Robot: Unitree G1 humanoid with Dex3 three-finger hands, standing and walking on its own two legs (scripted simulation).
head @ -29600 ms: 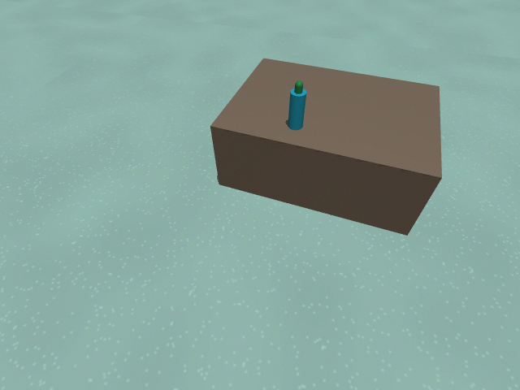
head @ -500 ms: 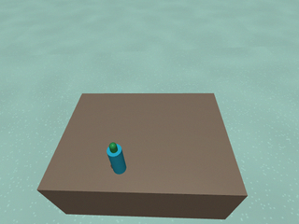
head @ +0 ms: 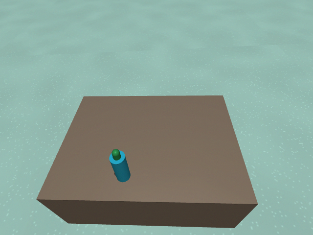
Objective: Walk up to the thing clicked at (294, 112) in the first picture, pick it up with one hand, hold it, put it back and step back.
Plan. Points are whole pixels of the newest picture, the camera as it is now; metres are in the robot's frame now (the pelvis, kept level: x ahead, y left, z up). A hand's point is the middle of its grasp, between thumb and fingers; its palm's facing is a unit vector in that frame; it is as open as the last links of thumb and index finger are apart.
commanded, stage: stand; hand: left
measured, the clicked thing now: (119, 164) +0.48 +0.19 -0.28
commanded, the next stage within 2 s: none
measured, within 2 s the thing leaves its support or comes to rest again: neither
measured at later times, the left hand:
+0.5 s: hand out of the picture +0.09 +0.24 -0.15, palm faces -0.01 -0.93 -0.36, open 10.5 cm
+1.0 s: hand out of the picture +0.09 +0.24 -0.15, palm faces -0.02 -0.93 -0.36, open 7.4 cm
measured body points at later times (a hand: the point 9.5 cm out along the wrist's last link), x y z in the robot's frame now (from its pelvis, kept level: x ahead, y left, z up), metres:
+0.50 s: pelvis +0.02 -0.01 +0.00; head +0.02 -0.02 +0.45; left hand +0.09 +0.29 -0.13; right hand +0.09 -0.31 -0.14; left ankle +0.01 +0.14 -0.75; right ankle +0.00 -0.13 -0.75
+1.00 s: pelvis +0.02 -0.01 +0.00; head +0.03 -0.02 +0.45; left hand +0.09 +0.29 -0.13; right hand +0.08 -0.31 -0.14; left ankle +0.01 +0.14 -0.75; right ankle +0.00 -0.13 -0.75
